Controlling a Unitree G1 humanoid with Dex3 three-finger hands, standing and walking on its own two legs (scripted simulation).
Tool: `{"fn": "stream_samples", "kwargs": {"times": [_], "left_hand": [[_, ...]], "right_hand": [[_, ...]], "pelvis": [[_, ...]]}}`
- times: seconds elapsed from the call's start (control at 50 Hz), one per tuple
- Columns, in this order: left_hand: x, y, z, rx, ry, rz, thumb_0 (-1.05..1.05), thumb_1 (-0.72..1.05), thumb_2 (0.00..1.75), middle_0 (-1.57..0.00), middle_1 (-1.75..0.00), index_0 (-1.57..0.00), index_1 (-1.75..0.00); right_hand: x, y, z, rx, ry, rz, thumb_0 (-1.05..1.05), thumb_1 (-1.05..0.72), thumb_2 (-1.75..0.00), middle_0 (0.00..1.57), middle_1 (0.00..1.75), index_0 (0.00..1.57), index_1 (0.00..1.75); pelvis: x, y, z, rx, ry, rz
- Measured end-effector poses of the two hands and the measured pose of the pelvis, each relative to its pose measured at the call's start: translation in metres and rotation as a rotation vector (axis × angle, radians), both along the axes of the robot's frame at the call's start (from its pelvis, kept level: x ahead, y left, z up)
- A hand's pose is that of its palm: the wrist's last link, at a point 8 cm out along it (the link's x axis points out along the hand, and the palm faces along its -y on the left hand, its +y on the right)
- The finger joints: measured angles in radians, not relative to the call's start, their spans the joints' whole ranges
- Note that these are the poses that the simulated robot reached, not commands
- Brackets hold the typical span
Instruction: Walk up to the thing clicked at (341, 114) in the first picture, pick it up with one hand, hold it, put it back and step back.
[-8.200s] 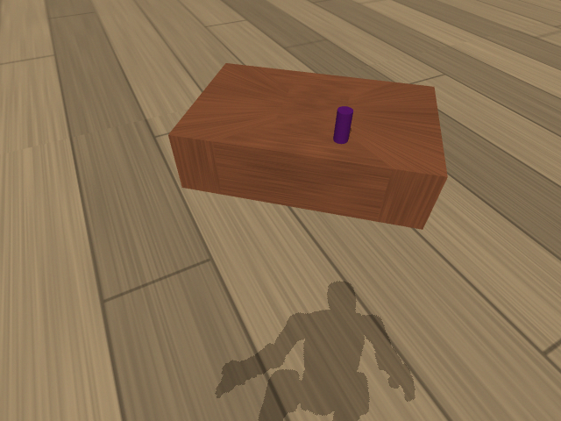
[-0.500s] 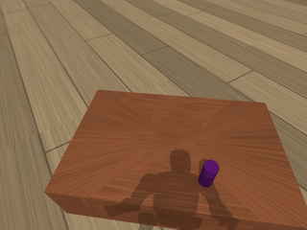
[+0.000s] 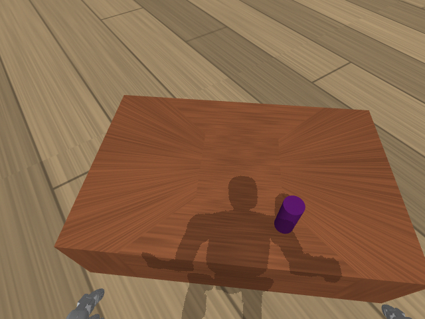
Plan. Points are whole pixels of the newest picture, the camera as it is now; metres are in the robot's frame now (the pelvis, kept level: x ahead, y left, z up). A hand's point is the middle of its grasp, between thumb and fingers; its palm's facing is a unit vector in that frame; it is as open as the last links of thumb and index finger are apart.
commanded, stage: go down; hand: right
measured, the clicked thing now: (288, 215) +0.50 -0.23 -0.35
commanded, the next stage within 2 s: none
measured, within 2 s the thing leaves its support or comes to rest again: neither
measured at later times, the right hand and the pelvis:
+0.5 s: hand out of the picture +0.16 -0.30 -0.12, palm faces +0.06 +0.95 -0.30, open 17.4 cm; pelvis +0.01 +0.01 -0.03, yaw -1 degrees
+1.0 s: hand (400, 269) +0.26 -0.36 -0.08, palm faces +0.18 +0.95 -0.24, open 17.5 cm; pelvis -0.01 +0.00 -0.05, yaw +0 degrees
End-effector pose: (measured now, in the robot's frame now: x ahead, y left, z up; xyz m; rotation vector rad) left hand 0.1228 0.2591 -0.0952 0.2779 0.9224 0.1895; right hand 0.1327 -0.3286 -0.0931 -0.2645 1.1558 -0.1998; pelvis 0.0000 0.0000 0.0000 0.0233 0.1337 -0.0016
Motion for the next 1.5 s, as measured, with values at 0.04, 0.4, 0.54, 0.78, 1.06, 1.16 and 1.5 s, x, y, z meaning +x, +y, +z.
{"fn": "stream_samples", "kwargs": {"times": [0.04, 0.4, 0.54, 0.78, 1.06, 1.16, 1.5], "left_hand": [[0.005, 0.003, -0.005, 0.018, -0.004, -0.015, 0.01, 0.89, 0.90, -0.21, -0.30, -0.20, -0.30], [0.037, 0.004, -0.005, 0.054, -0.131, 0.003, 0.01, 0.89, 0.91, -0.20, -0.29, -0.19, -0.30], [0.037, 0.004, -0.007, 0.072, -0.142, -0.002, 0.01, 0.89, 0.90, -0.20, -0.29, -0.19, -0.29], [0.026, -0.008, -0.017, 0.082, -0.138, -0.023, 0.01, 0.88, 0.90, -0.20, -0.29, -0.19, -0.30], [-0.014, 0.005, -0.031, 0.119, -0.051, -0.017, 0.01, 0.89, 0.90, -0.21, -0.30, -0.20, -0.30], [-0.040, 0.013, -0.040, 0.130, 0.044, -0.008, 0.01, 0.89, 0.90, -0.20, -0.30, -0.20, -0.30], [-0.066, 0.015, -0.050, 0.153, 0.188, -0.047, 0.01, 0.90, 0.90, -0.20, -0.30, -0.20, -0.30]], "right_hand": [[0.001, -0.002, -0.003, -0.004, -0.026, 0.007, 0.00, 0.33, -0.07, 0.06, 0.05, 0.06, 0.05], [0.014, -0.014, 0.006, -0.009, -0.113, -0.021, -0.01, 0.48, -0.03, 0.05, 0.05, 0.05, 0.05], [0.011, -0.015, 0.005, 0.009, -0.109, -0.004, -0.01, 0.50, -0.03, 0.05, 0.05, 0.05, 0.05], [0.030, -0.032, 0.012, -0.019, -0.241, -0.034, -0.01, 0.50, -0.03, 0.05, 0.05, 0.05, 0.05], [0.119, -0.077, 0.038, 0.047, -0.481, -0.025, -0.01, 0.52, -0.02, 0.06, 0.04, 0.05, 0.04], [0.130, -0.087, 0.033, 0.065, -0.523, -0.034, -0.01, 0.49, -0.03, 0.06, 0.04, 0.05, 0.04], [0.171, -0.112, 0.039, 0.075, -0.717, -0.032, -0.01, 0.38, -0.04, 0.07, 0.04, 0.06, 0.04]], "pelvis": [[0.000, 0.001, -0.006, 0.000, 0.019, -0.004], [0.016, 0.008, -0.025, 0.015, 0.060, -0.018], [0.014, 0.005, -0.029, 0.020, 0.075, -0.017], [0.005, 0.001, -0.039, 0.030, 0.087, -0.027], [-0.011, -0.003, -0.047, 0.039, 0.130, -0.005], [-0.013, -0.003, -0.053, 0.036, 0.162, 0.006], [-0.019, -0.002, -0.066, 0.052, 0.214, 0.009]]}}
